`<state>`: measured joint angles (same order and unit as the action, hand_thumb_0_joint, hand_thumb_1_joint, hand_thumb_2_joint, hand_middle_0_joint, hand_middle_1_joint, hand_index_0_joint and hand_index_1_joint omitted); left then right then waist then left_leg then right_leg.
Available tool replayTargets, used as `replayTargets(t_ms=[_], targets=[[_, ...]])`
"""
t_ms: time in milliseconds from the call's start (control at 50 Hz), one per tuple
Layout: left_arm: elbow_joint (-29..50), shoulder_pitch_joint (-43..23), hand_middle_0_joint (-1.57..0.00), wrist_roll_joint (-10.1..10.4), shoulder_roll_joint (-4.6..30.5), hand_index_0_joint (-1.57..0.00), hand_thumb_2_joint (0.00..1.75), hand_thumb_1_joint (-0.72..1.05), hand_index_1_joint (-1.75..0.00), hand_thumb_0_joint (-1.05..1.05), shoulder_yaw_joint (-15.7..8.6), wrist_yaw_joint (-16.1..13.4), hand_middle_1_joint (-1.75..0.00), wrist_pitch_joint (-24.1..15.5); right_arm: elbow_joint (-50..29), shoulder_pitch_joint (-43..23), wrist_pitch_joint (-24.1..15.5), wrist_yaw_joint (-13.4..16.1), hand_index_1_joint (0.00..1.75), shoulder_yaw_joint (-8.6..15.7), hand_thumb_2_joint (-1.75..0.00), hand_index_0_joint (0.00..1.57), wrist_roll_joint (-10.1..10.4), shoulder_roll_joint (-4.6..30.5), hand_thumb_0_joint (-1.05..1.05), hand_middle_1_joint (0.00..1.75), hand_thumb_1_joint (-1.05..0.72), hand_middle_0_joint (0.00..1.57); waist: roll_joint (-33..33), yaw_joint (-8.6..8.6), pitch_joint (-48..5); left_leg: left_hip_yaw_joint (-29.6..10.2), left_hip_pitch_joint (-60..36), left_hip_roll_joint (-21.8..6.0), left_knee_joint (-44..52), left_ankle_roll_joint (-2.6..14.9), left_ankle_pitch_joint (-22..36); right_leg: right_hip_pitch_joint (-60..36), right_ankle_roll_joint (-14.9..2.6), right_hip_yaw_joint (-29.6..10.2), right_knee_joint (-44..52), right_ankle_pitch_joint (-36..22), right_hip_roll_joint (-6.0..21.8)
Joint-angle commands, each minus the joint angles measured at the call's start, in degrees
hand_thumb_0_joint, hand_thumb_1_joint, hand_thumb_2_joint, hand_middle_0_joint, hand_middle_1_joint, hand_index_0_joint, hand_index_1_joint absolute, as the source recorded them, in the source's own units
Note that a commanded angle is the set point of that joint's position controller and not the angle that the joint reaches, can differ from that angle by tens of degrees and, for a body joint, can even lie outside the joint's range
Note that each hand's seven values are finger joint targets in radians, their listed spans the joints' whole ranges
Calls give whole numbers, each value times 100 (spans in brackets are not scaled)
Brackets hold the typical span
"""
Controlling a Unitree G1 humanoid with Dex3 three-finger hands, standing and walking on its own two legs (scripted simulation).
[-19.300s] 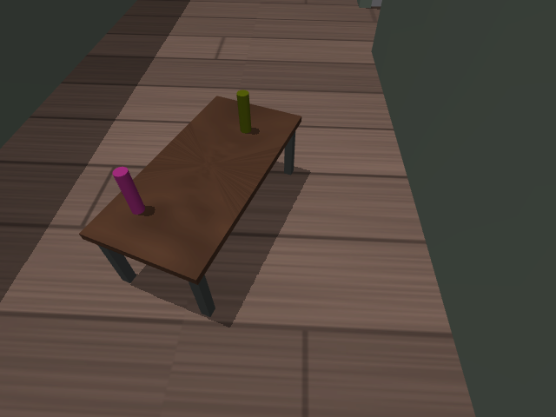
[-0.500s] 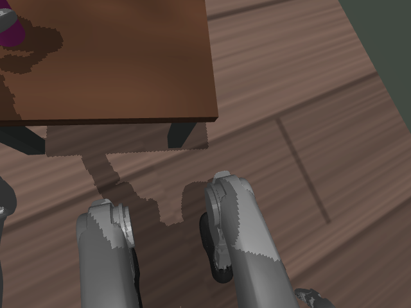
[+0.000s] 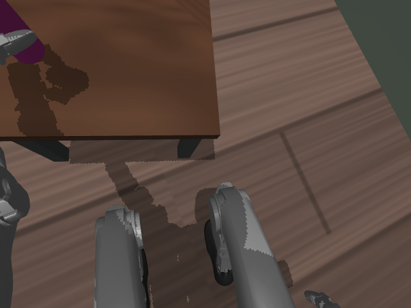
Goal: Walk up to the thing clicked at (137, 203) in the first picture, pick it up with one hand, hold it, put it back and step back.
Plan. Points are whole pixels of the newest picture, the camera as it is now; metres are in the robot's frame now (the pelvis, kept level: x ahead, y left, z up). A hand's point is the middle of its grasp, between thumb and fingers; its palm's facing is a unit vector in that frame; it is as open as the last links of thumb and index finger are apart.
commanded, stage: settle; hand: left
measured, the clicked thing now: out of the picture +0.57 +0.22 +0.06
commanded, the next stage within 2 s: lift in 0.54 s
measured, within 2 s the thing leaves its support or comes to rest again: neither
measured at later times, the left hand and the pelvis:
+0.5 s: hand out of the picture +0.59 +0.24 +0.08, palm faces +0.18 -0.98 -0.03, open 8.9 cm; pelvis +0.01 +0.00 +0.04, yaw +0 degrees
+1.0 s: hand out of the picture +0.57 +0.23 +0.11, palm faces +0.20 -0.98 -0.03, open 8.9 cm; pelvis +0.02 +0.00 +0.08, yaw +1 degrees
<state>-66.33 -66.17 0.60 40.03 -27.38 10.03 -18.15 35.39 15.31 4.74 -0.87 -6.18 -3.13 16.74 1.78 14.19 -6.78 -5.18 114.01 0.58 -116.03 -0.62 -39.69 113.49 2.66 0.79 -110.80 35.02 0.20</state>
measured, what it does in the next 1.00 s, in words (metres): rises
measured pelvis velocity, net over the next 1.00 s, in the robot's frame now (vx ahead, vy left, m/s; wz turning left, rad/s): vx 0.02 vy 0.00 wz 0.01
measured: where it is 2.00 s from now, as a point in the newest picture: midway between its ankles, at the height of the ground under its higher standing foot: (181, 277)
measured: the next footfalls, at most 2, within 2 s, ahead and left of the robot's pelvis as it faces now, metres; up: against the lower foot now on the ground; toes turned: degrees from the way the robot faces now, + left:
none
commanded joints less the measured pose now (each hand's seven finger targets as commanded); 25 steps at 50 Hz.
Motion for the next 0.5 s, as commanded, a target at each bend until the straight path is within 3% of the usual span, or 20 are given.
replayTargets(t_ms=[0, 20, 40, 60, 140, 240, 260, 280, 320, 360, 400, 440, 480], targets=[[1883, -3160, -157, 131, 1870, -157, 153, 2, -175, 0, -227, -74, -175, -552, -80, 1321, -49, 115, 30, 422, -90, 20, -9, 1225, 0, 30, -88, 20, 1832, -96, -4817, 108, -3508, -83, 1585, 146, 1931, -2538, -534, 224, 1136, -1462, -13], [1960, -3196, -157, 97, 1683, -157, 154, 1, -175, 0, -136, -97, -175, -557, -54, 1361, -51, 99, 30, 436, -90, 20, -30, 1182, 0, 30, -89, 20, 1876, -53, -4803, 123, -3569, -98, 1570, 140, 2011, -2547, -531, 222, 1156, -1530, -14], [2016, -3236, -157, 94, 1733, -157, 156, 2, -175, 0, -165, -125, -175, -563, -12, 1374, -60, 107, 30, 431, -90, 20, -37, 1176, 0, 30, -88, 20, 1842, -27, -4787, 140, -3519, -89, 1560, 159, 2011, -2625, -526, 198, 1217, -1565, -29], [1439, -2807, -156, 106, 1461, -157, 155, 2, -175, 0, -67, -127, -175, -486, -12, 1294, -73, 102, 30, 418, -90, 20, -27, 1161, 0, 30, -88, 20, 1646, -7, -4525, 124, -3477, -95, 1585, 175, 1995, -2547, -515, 194, 1278, -1524, -26], [1903, -3084, -157, 61, 1714, -157, 156, 3, -175, 0, -140, -165, -175, -510, 14, 1372, -68, 92, 30, 465, -90, 20, -33, 1162, 0, 30, -88, 20, 1823, -68, -4613, 136, -3659, -115, 1671, 155, 2159, -2673, -521, 191, 1357, -1641, -26], [1401, -2736, -157, 161, 1467, -157, 157, 6, -175, 0, -169, -141, -175, -443, 21, 1396, -109, 82, 30, 447, -89, 20, 11, 1126, 0, 30, -87, 20, 1368, 35, -4228, 100, -3321, -97, 1830, 196, 2043, -2951, -499, 230, 1530, -1694, -29], [1011, -2454, -155, 154, 1297, -156, 157, 6, -175, 0, -80, -105, -175, -405, 4, 1331, -121, 75, 30, 446, -90, 20, 9, 1142, 0, 30, -87, 20, 1234, 20, -4076, 93, -3308, -113, 1817, 208, 2020, -2859, -498, 225, 1556, -1657, -33], [1468, -2675, -156, 132, 1526, -157, 157, 7, -175, 0, -149, -108, -175, -466, -27, 1311, -119, 78, 30, 459, -89, 20, 11, 1144, 0, 30, -87, 20, 1397, -30, -4173, 87, -3349, -118, 1868, 187, 2028, -2866, -513, 230, 1525, -1632, -31], [1621, -2726, -155, 31, 1710, -157, 157, 8, -175, 0, -211, -130, -175, -483, -79, 1334, -107, 78, 30, 478, -89, 20, -4, 1152, 0, 30, -87, 20, 1592, -104, -4401, 80, -3643, -126, 1933, 160, 2188, -2858, -535, 224, 1532, -1675, -26], [1747, -2880, -157, 50, 1567, -157, 158, 7, -175, 0, -159, -143, -175, -497, -75, 1373, -112, 68, 30, 500, -89, 20, -4, 1107, 0, 30, -87, 20, 1528, -55, -4564, 92, -3725, -122, 1943, 173, 2257, -3073, -519, 223, 1584, -1805, -40], [1533, -2764, -157, 156, 1389, -157, 158, 7, -175, 0, -159, -129, -175, -491, -78, 1367, -142, 68, 30, 475, -89, 20, 21, 1092, 0, 30, -87, 20, 1413, 6, -4329, 83, -3579, -112, 2039, 178, 1983, -3097, -508, 238, 1672, -1601, -39], [1391, -2547, -156, 201, 1414, -157, 158, 7, -175, 0, -182, -115, -175, -500, -96, 1275, -167, 94, 30, 493, -89, 20, 39, 1127, 0, 30, -87, 20, 1320, -54, -4212, 80, -3523, -125, 2089, 188, 1779, -3013, -498, 228, 1741, -1430, -41], [1507, -2552, -156, 114, 1502, -157, 157, 8, -175, 0, -132, -128, -175, -529, -138, 1239, -159, 102, 30, 498, -89, 20, 23, 1143, 0, 30, -87, 20, 1608, -117, -4405, 51, -3887, -138, 2169, 152, 1907, -2910, -523, 212, 1747, -1446, -10]])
